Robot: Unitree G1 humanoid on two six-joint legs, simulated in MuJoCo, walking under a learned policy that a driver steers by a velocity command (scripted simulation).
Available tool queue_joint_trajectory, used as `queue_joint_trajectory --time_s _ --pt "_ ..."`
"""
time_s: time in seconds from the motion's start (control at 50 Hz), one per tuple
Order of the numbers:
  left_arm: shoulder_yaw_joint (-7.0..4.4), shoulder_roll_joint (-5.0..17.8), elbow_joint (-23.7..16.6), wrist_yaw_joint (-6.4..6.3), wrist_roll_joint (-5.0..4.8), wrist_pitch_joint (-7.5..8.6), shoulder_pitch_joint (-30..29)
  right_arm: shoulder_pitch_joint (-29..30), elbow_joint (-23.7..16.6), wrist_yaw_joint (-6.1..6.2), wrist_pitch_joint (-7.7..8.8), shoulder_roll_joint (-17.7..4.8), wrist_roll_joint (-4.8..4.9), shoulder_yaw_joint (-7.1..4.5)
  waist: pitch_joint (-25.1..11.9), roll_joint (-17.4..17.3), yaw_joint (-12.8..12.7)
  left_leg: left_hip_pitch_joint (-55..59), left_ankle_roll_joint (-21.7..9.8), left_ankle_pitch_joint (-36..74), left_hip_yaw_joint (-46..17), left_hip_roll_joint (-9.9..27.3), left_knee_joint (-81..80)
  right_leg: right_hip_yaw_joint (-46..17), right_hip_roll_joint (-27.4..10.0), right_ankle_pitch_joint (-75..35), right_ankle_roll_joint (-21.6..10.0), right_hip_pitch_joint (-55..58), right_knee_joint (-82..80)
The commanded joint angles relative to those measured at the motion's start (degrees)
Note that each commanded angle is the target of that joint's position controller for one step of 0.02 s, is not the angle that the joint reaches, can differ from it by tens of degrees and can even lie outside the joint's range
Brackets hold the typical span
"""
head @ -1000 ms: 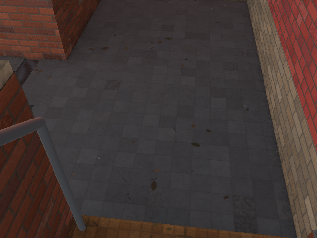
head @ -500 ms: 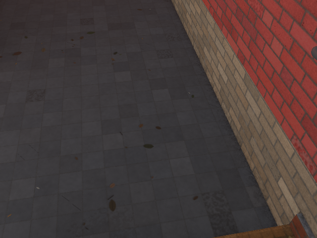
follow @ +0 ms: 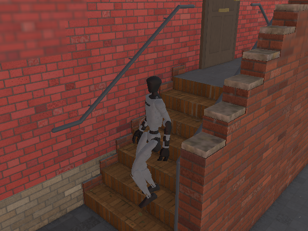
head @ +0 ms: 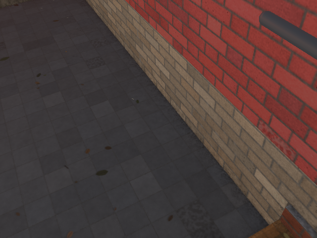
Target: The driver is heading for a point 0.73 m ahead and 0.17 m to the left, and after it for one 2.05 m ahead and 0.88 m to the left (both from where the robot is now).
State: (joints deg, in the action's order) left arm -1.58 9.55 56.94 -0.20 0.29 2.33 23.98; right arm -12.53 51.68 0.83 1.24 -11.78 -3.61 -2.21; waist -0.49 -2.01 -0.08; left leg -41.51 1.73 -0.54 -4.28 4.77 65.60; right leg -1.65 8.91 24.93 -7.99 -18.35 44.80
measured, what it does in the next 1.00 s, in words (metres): goes down: left foot 0.18 m lower, then right foot 0.18 m lower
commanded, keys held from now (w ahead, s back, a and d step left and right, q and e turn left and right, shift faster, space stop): w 0.72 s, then w+q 0.14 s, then q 0.14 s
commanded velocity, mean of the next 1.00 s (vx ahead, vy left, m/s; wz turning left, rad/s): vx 0.48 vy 0.00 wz -0.07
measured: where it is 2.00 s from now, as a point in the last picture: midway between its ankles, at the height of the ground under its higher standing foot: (168, 221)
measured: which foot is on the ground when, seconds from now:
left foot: up 0.00-0.28, down 0.30-0.84, up 0.86-1.00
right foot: down 0.00-0.30, up 0.32-0.82, down 0.84-1.00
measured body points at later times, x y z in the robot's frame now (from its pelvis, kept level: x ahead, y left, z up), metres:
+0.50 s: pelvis +0.27 +0.08 -0.19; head +0.27 +0.09 +0.26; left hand +0.42 +0.30 -0.32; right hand +0.14 -0.15 -0.32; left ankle +0.22 +0.15 -0.89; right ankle +0.37 -0.07 -0.77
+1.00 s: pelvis +0.60 +0.02 -0.34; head +0.65 +0.00 +0.11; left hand +0.68 +0.26 -0.48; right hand +0.57 -0.23 -0.50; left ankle +0.54 +0.15 -0.93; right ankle +0.61 -0.07 -1.07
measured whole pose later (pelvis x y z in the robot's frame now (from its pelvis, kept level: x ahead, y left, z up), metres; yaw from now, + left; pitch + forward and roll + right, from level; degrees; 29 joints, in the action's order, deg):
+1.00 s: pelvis +0.60 +0.02 -0.34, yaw -1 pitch +2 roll -1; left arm -2.3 10.3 55.2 -2.5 1.3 6.5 13.3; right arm -17.6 60.1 0.6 1.7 -12.0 -3.6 -2.1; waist 5.2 -2.9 3.4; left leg -34.0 -1.8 -25.9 -4.3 -0.7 83.4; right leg 6.3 1.7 13.4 -3.9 -16.5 28.0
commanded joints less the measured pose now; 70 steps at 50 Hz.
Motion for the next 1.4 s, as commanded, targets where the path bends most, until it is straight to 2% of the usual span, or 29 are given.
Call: queue_joint_trajectory --time_s 0.02,0.22,0.26,0.3,0.32,0.34,0.38,0.4,0.42,0.46,0.5,0.52,0.56,0.62,0.7,0.78,0.82,0.86,0.88,0.92,0.94,0.98,1.1,1.14,1.22,1.26,1.28,1.32,1.4 --pt "-2.29 8.1 -2.4 -1.55 -0.38 1.31 -1.4 0.2 -3.3 -1.03 -0.02 -7.4 0.43 -2.01 2.8 6.9 1.8 -0.1 0.4 19.9 -0.2 -1.1 -11.5 -23.6 -12.7 -11.8 -7.8 -3.7 -9.7" --pt "-1.54 10.6 -2.8 -2.21 2.74 -0.11 -0.1 7.0 -7.8 -2.65 2.31 -6.5 2.14 -1.20 9.0 6.2 -4.2 11.9 -0.4 13.7 -0.6 -4.4 -27.8 -23.9 -8.8 -10.4 -8.3 -5.2 6.5" --pt "-1.51 10.0 -2.3 -2.16 3.69 -0.35 -3.0 -7.8 -3.6 -1.42 2.09 -7.2 3.99 -1.97 6.3 6.6 1.2 30.6 -2.0 10.7 2.9 -4.1 -35.1 -18.0 -6.9 -25.9 -6.5 -9.0 19.9" --pt "-2.72 10.3 -1.0 -1.97 3.11 0.16 -7.3 -31.9 4.6 -0.81 1.61 -11.6 4.26 -4.77 0.4 -7.5 15.6 52.1 -8.0 16.4 0.9 0.8 -47.7 -6.7 3.1 -14.8 -2.2 -19.7 65.9" --pt "-1.67 3.8 -3.7 -0.98 1.82 1.28 -8.3 -32.4 5.0 -2.33 1.90 -9.2 2.81 -2.28 -1.9 -12.2 11.8 60.9 -7.8 38.9 -3.4 7.0 -24.3 -4.1 8.3 21.0 -1.0 -39.5 90.6" --pt "-0.94 4.0 -7.3 -0.91 -0.14 1.78 -1.6 -26.0 2.5 -3.22 1.91 -8.9 2.72 -0.79 -5.9 -15.7 2.1 65.3 -7.0 51.1 -10.6 10.8 -19.7 -2.9 3.2 18.9 -1.3 -50.9 86.4" --pt "-0.46 6.1 -6.2 -1.06 2.96 0.65 -5.1 -21.6 1.3 -1.72 2.22 -11.6 3.14 -2.10 -4.8 -11.2 2.3 52.6 -15.4 17.1 -24.5 18.0 -33.5 -4.1 -1.2 9.9 0.9 -53.9 78.9" --pt "-0.95 9.0 -5.7 -0.75 4.55 -0.69 -8.9 -17.1 1.1 -1.06 2.35 -9.1 3.20 -1.21 0.5 -3.0 0.4 40.8 -14.4 -6.0 -26.7 15.1 -40.3 -4.8 -4.4 4.3 2.1 -52.0 72.0" --pt "-0.57 7.5 -7.0 -0.76 4.89 -1.21 -13.7 -18.0 2.9 -0.50 3.65 -9.0 2.49 -0.54 6.5 -7.7 0.6 33.2 -14.5 -0.8 -30.6 15.5 -38.2 -7.6 -5.8 -1.0 3.2 -53.0 66.8" --pt "0.54 6.5 -8.5 -0.17 3.38 -1.06 -18.5 -13.9 3.5 -0.17 5.65 -7.8 2.31 0.66 14.1 2.2 -3.5 13.4 -8.2 4.5 -15.8 4.8 -39.1 -4.2 -6.2 -16.6 6.6 -39.1 31.1" --pt "0.43 4.3 -7.2 1.16 3.86 -1.26 -18.0 -9.4 3.1 -0.10 6.16 -11.5 4.11 -0.14 7.7 0.4 -4.0 -0.4 -10.4 9.2 -11.4 3.5 -46.5 4.4 -7.1 -35.3 8.0 -8.3 17.4" --pt "-0.28 3.8 -4.4 1.41 3.81 -2.14 -10.4 -12.4 5.3 -1.13 5.99 -14.5 4.03 -0.97 3.4 -8.7 -5.4 7.7 -12.2 15.1 -16.3 8.9 -40.1 1.0 -8.9 -34.5 6.5 -8.3 25.5" --pt "-1.17 7.4 -6.5 0.95 3.06 -1.69 -20.0 -22.8 8.8 -1.64 5.89 -7.5 4.28 0.28 7.5 -3.8 1.4 30.7 -11.4 7.7 -14.5 5.5 -33.2 -1.7 -11.7 -40.3 2.8 -29.0 16.5" --pt "-1.64 7.0 -11.7 1.23 1.97 1.32 -40.1 -32.9 10.5 0.50 6.01 -4.8 -0.36 0.76 12.3 -3.2 13.8 54.5 -13.4 -8.2 -16.9 1.7 -29.1 -0.1 -10.8 -37.6 5.8 -53.1 1.1" --pt "-0.35 1.9 -11.3 4.21 1.09 1.60 -33.7 -19.3 6.9 -0.95 6.52 -5.4 1.69 0.54 9.3 1.3 8.2 23.7 -13.1 -16.0 -11.7 -1.2 -30.5 2.4 -10.5 -56.6 6.0 -9.3 -16.0" --pt "-0.38 5.7 -9.0 2.23 2.37 1.99 -31.1 -26.2 10.7 0.34 4.37 -1.2 1.13 1.49 11.9 3.7 10.2 36.1 -11.2 -6.3 -11.4 -4.0 -17.0 2.6 -12.6 -52.5 5.7 -6.7 -31.1" --pt "-2.72 10.8 -2.3 0.29 1.98 2.00 -10.0 -24.7 12.2 0.72 3.40 -5.3 0.71 0.75 0.5 5.4 0.1 34.4 -11.6 12.1 -7.8 -5.4 7.0 7.0 -12.0 -53.7 5.8 15.6 -32.2" --pt "-3.36 13.5 -1.5 0.43 5.09 3.17 3.9 -28.2 13.3 1.44 3.73 -4.9 6.11 -0.43 -8.9 10.0 -4.3 -0.8 -8.6 -50.2 -3.9 -12.7 40.8 -7.0 -28.0 -85.4 0.9 52.4 -5.8" --pt "-3.49 13.1 -0.7 1.15 4.88 3.72 7.4 -26.8 11.7 2.70 4.05 -5.2 7.74 -0.15 -15.7 10.5 -5.1 -13.2 -6.7 -47.2 -4.7 -9.7 44.0 -15.1 -36.0 -90.4 -4.5 60.0 -2.8" --pt "-3.49 10.6 -3.3 -0.43 2.32 4.35 0.1 -15.5 8.2 1.57 2.40 -5.8 2.88 0.34 -14.6 5.5 -3.9 -15.1 -5.2 -33.0 -2.2 -4.2 30.5 -18.0 -35.9 -48.6 -10.5 44.5 -17.1" --pt "-3.06 9.0 -4.6 -2.01 1.77 4.92 -3.9 -8.3 6.6 0.81 1.94 -7.4 -0.37 -0.66 -8.2 0.5 -3.1 -9.2 -4.3 -25.0 -1.0 -3.6 28.0 -15.1 -34.3 -47.4 -9.4 29.8 -22.2" --pt "-1.91 6.7 -2.9 -4.02 -0.38 5.21 -0.9 -6.6 5.1 -1.31 0.14 -4.0 -2.13 -0.90 -0.2 0.6 0.0 0.0 -2.0 -19.5 -3.3 -1.7 11.5 -8.6 -32.6 -61.6 -9.4 12.3 -24.5" --pt "-1.38 8.0 -6.0 -3.28 -1.23 5.42 -8.0 -1.4 -2.3 -3.42 0.01 -0.9 1.98 0.89 -2.8 9.7 5.4 25.0 -3.8 4.0 4.1 -5.6 -23.1 9.1 -20.9 -58.3 -0.2 -1.8 -24.6" --pt "-0.77 7.1 -6.0 -3.03 -2.62 4.23 -8.4 3.0 -4.1 -3.57 -0.66 -1.8 1.60 1.12 -4.1 11.7 4.9 24.5 -5.4 5.1 4.4 -5.3 -26.3 9.3 -23.3 -57.6 1.9 3.4 -22.7" --pt "-1.28 11.0 -6.1 -3.66 0.29 0.21 -2.3 -2.4 -4.1 -3.85 1.39 -6.8 -0.54 -0.25 -6.0 5.5 5.9 32.8 -11.2 -1.3 4.0 -8.9 -37.7 12.5 -21.7 -50.4 4.3 6.9 4.2" --pt "-0.14 7.6 -11.0 -3.28 0.77 -1.23 1.1 -7.0 -6.2 -2.70 0.69 -17.3 1.81 -3.58 -17.0 -11.5 5.3 55.6 -28.4 49.1 -31.9 18.6 -35.3 9.8 -5.7 17.5 8.5 -19.6 39.6" --pt "-0.47 9.2 -10.9 -3.62 2.00 -1.94 -2.1 -7.0 -7.4 -1.86 -0.22 -15.6 3.57 -3.56 -15.2 0.4 5.9 49.0 -26.2 40.9 -27.4 16.1 -37.7 0.9 -10.3 12.1 7.8 -18.8 38.3" --pt "-0.79 9.7 -9.8 -3.82 0.47 -2.81 -3.2 0.8 -8.8 -1.04 -1.08 -11.0 1.90 -2.03 -3.3 0.4 1.0 34.1 -20.5 24.7 -19.5 9.5 -42.7 0.2 -12.2 4.6 7.6 -16.6 28.8" --pt "-1.79 10.4 -10.3 -3.08 1.36 -5.59 -7.2 3.2 -11.0 -1.13 -0.58 -10.6 1.88 -2.12 -3.4 -4.9 -0.7 26.0 -15.3 12.8 -16.8 3.0 -45.9 1.0 -10.4 -1.4 7.8 -9.0 19.0"
Velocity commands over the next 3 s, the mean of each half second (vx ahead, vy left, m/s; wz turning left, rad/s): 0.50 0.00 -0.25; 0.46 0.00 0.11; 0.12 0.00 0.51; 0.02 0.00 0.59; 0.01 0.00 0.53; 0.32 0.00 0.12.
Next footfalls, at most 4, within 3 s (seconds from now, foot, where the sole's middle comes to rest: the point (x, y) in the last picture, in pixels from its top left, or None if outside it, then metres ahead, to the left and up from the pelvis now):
0.30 left None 0.25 0.15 -0.93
0.84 right None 0.65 -0.08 -1.11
1.22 left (149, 209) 0.86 0.14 -1.11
1.72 right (183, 204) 0.88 -0.06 -1.11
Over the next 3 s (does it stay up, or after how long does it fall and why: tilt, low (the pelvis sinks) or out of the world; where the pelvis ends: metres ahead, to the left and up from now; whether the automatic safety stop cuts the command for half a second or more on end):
stays up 0.86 0.15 -0.33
